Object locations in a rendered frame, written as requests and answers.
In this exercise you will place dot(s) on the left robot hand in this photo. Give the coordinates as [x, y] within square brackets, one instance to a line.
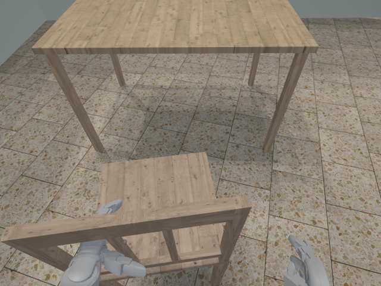
[113, 261]

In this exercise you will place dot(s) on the table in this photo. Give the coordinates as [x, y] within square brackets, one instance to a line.
[177, 27]

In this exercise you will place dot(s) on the robot left forearm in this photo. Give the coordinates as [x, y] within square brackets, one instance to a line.
[83, 270]

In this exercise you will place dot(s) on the right robot hand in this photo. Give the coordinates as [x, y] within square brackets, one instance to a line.
[311, 272]

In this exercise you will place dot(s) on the chair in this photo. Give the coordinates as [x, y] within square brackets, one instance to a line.
[169, 216]

